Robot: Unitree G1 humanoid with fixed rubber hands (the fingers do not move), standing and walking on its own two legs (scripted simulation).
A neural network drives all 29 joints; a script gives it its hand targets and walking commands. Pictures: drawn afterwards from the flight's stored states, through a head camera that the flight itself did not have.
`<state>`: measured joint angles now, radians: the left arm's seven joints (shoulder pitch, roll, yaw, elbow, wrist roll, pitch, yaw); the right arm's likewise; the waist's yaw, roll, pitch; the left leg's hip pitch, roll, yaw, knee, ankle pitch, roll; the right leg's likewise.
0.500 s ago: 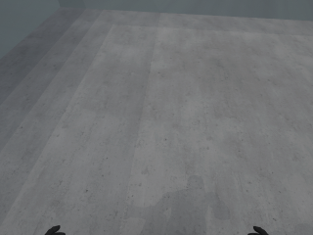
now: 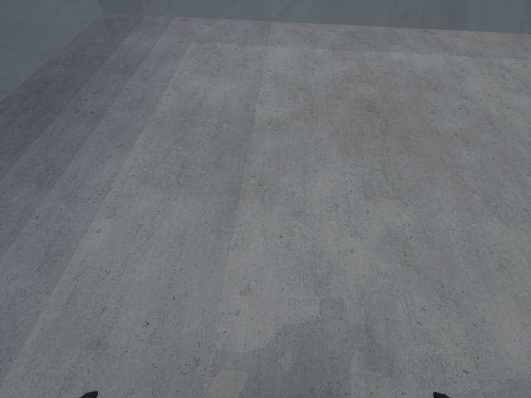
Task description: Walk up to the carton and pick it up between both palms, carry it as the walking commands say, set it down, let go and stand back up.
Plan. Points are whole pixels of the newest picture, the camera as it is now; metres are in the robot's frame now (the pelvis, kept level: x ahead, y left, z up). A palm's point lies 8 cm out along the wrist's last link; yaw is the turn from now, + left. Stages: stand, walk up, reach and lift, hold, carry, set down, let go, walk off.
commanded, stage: stand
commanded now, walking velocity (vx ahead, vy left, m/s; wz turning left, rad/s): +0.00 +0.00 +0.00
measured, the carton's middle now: out of the picture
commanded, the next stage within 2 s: walk up in 0.58 s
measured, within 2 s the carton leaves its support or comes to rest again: neither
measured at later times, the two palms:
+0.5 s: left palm out of the picture +0.10 +0.30 -0.11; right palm out of the picture +0.09 -0.31 -0.12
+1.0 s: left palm out of the picture +0.09 +0.30 -0.15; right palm out of the picture +0.07 -0.27 -0.13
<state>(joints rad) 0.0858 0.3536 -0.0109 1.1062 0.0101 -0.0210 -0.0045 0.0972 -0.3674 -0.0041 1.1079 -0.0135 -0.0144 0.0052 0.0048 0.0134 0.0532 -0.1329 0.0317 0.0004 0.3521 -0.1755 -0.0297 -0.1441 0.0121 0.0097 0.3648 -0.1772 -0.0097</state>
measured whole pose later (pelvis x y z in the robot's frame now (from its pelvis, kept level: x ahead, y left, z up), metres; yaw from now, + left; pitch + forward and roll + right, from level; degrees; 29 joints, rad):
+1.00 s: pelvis -0.01 +0.02 -0.01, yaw -6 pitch +0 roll -1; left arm 0.12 0.31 0.05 1.02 0.00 0.05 -0.01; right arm 0.08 -0.30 -0.03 0.94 -0.02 0.02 -0.03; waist 0.00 -0.01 0.12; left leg -0.28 0.03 0.04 0.56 -0.25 0.00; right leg -0.30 0.05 0.11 0.52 -0.22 0.01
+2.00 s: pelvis +0.16 -0.21 -0.04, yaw -42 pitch +1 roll +4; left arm 0.55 0.18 0.02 1.01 -0.02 -0.04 0.03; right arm -0.03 -0.21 -0.02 0.81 -0.04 -0.05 0.02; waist 0.12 -0.02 0.08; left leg -0.50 0.03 0.24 0.67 -0.17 0.06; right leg -0.07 0.04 0.11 1.04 -0.50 -0.04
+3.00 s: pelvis +0.52 -0.56 +0.00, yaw -46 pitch -1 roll -2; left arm 0.20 0.26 0.07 0.94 0.03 -0.03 -0.03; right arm 0.33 -0.19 -0.03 1.04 -0.02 -0.08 0.01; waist -0.03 -0.01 0.04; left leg -0.15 0.06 0.17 0.42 -0.25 0.03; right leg -0.54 -0.09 -0.04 1.08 -0.20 0.02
